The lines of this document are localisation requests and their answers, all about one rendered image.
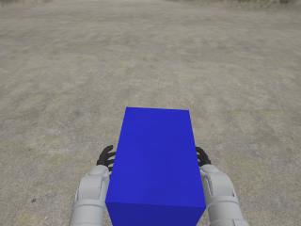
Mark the right robot hand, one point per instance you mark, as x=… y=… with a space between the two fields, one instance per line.
x=203 y=157

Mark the right robot forearm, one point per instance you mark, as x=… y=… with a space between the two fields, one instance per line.
x=220 y=197

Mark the left robot hand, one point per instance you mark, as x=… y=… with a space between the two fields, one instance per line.
x=104 y=156

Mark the left robot forearm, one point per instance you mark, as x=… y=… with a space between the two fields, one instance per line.
x=89 y=200

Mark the carton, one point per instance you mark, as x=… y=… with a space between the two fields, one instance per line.
x=155 y=179

